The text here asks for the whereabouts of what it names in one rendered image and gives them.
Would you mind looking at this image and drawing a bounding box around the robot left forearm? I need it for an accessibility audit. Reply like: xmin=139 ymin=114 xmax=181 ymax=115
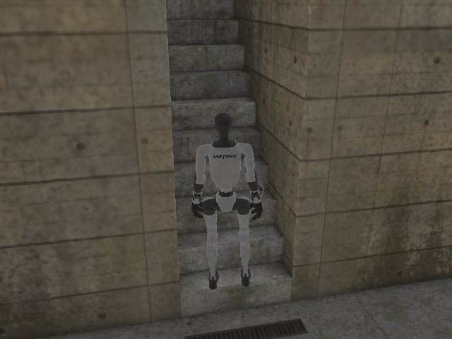
xmin=192 ymin=174 xmax=203 ymax=204

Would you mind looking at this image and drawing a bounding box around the robot right hand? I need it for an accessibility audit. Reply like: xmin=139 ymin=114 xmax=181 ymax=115
xmin=250 ymin=202 xmax=263 ymax=220

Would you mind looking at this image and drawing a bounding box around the robot left upper arm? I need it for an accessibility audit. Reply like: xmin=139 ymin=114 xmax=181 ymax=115
xmin=196 ymin=144 xmax=210 ymax=184

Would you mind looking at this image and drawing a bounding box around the right robot foot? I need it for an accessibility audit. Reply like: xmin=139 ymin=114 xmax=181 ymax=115
xmin=241 ymin=269 xmax=251 ymax=287

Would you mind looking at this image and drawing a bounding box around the robot right thigh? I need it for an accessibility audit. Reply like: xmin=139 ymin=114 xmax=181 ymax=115
xmin=236 ymin=196 xmax=250 ymax=244

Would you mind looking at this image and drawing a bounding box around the robot left hand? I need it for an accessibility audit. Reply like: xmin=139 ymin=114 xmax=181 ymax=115
xmin=191 ymin=202 xmax=203 ymax=218

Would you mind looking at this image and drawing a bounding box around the robot right forearm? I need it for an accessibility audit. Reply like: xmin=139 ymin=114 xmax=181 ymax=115
xmin=248 ymin=172 xmax=261 ymax=203

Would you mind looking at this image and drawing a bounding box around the robot right upper arm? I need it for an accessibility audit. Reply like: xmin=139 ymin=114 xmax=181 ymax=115
xmin=239 ymin=143 xmax=256 ymax=182

